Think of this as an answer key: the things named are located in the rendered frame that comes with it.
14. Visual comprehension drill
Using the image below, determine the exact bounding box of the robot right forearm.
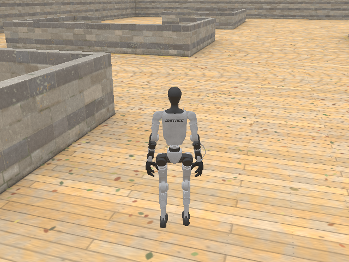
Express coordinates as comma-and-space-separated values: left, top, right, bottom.
192, 134, 203, 162

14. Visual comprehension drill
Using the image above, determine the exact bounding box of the robot left forearm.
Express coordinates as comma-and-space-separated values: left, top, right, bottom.
146, 134, 157, 162

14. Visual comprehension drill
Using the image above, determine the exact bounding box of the robot right hand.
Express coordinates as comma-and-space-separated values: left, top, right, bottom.
191, 161, 203, 177

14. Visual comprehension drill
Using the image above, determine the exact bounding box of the robot left hand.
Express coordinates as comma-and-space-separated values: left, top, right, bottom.
146, 161, 159, 177

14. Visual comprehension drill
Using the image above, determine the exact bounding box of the left robot upper arm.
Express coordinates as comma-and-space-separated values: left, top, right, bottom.
151, 111, 163, 142

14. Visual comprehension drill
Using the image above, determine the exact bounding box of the right robot upper arm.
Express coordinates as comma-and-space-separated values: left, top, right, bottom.
186, 111, 198, 142

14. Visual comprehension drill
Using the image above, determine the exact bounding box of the left robot shin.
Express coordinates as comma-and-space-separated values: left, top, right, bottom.
159, 183, 167, 220

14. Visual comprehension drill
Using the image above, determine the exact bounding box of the robot right foot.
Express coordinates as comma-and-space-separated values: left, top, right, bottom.
182, 211, 190, 226

